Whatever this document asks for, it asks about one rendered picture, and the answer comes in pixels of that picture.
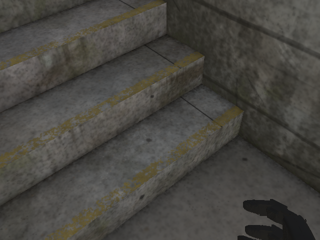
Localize right robot hand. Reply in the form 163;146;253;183
237;199;316;240

